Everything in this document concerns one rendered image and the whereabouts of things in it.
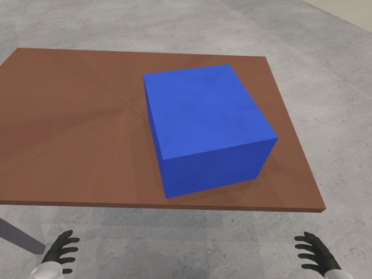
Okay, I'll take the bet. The carton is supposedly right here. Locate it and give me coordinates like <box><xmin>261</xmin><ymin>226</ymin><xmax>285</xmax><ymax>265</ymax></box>
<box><xmin>143</xmin><ymin>64</ymin><xmax>278</xmax><ymax>199</ymax></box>

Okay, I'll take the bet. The robot left forearm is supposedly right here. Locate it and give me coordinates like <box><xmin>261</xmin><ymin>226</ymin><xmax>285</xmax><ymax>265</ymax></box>
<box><xmin>27</xmin><ymin>261</ymin><xmax>64</xmax><ymax>279</ymax></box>

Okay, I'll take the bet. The robot right hand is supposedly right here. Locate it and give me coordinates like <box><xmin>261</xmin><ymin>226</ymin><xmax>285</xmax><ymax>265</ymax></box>
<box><xmin>294</xmin><ymin>232</ymin><xmax>341</xmax><ymax>277</ymax></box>

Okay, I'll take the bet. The robot left hand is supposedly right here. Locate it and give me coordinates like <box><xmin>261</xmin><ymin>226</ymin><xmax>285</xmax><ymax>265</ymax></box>
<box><xmin>41</xmin><ymin>230</ymin><xmax>80</xmax><ymax>274</ymax></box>

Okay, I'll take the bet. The table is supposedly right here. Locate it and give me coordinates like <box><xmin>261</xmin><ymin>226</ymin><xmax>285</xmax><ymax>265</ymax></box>
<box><xmin>0</xmin><ymin>48</ymin><xmax>326</xmax><ymax>255</ymax></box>

